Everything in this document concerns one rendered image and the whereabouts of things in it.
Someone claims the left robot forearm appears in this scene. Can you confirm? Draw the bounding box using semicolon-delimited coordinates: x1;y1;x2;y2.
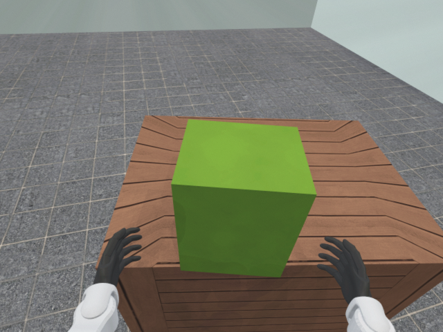
68;283;119;332

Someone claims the right robot hand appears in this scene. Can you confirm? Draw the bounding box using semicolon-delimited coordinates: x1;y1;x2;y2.
317;237;372;304

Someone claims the pedestal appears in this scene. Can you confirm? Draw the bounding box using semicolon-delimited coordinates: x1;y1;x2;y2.
95;116;443;332

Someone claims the right robot forearm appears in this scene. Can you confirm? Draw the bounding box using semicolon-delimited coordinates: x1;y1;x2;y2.
345;297;396;332

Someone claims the carton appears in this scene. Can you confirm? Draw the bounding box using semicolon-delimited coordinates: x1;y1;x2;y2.
171;119;317;277

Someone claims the left robot hand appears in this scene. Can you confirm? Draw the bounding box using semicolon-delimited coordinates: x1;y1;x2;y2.
93;228;142;287

